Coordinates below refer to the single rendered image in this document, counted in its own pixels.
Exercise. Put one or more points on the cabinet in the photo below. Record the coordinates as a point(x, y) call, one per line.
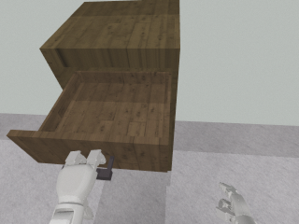
point(120, 36)

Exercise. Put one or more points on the robot left forearm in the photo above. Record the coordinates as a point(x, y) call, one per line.
point(68, 213)

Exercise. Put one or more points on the right robot hand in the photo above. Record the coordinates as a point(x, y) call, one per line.
point(228, 211)

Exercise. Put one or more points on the handle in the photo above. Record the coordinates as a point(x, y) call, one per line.
point(105, 173)

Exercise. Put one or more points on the left robot hand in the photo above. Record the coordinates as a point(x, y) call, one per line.
point(76, 180)

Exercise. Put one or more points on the robot right forearm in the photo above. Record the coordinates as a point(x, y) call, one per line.
point(244, 219)

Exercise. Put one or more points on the drawer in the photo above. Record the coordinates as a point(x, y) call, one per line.
point(126, 114)

